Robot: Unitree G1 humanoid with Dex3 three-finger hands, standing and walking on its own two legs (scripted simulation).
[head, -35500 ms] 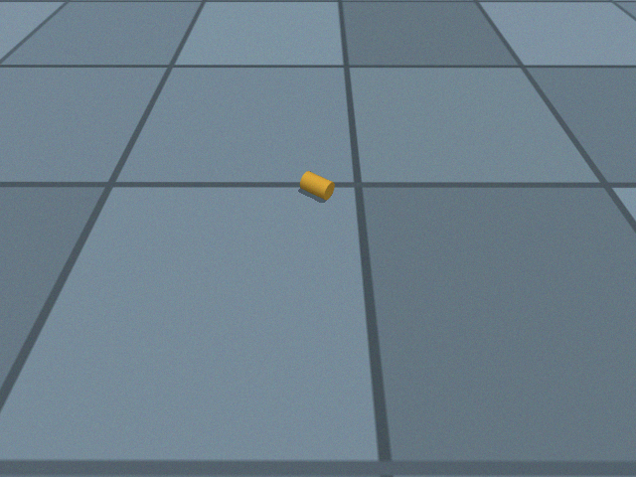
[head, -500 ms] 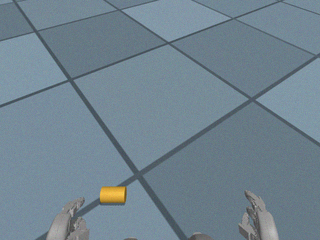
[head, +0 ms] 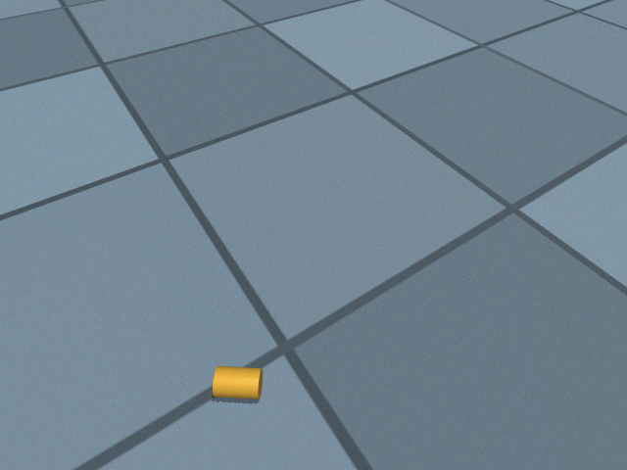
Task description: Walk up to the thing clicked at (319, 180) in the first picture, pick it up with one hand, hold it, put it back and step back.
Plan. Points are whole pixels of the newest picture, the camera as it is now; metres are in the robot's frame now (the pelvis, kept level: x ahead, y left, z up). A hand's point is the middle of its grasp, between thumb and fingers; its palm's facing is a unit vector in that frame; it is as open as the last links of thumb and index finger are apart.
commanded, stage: stand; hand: left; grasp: from above
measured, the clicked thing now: (238, 382) +0.46 +0.25 -0.71
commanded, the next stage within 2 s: step back in 2.00 s
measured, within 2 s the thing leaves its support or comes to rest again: neither
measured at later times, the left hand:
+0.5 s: hand out of the picture +0.03 +0.23 -0.14, palm faces +0.04 -0.93 -0.35, open 7.3 cm
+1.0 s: hand out of the picture +0.05 +0.22 -0.14, palm faces +0.01 -0.94 -0.34, open 7.3 cm
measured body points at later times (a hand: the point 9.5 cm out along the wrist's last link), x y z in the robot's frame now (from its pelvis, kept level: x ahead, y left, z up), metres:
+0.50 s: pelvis -0.01 -0.02 +0.02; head -0.02 -0.02 +0.47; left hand +0.03 +0.28 -0.12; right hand +0.05 -0.30 -0.12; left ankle -0.01 +0.12 -0.72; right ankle +0.02 -0.16 -0.72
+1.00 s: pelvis -0.01 -0.02 +0.02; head +0.00 -0.03 +0.47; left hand +0.05 +0.27 -0.11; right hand +0.04 -0.32 -0.12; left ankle -0.01 +0.12 -0.72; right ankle +0.02 -0.16 -0.72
